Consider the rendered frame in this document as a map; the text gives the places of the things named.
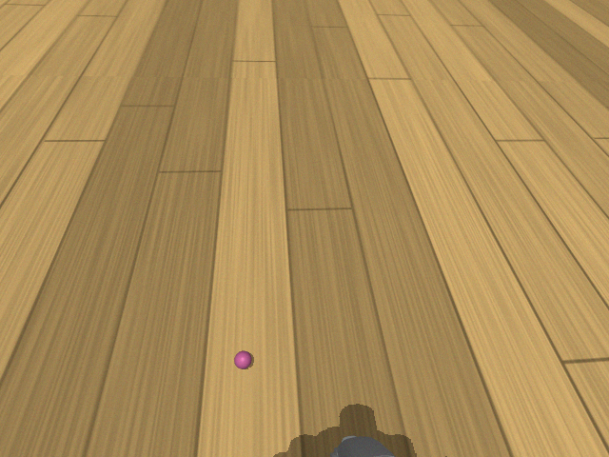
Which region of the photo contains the ball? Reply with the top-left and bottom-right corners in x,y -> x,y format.
234,351 -> 251,369

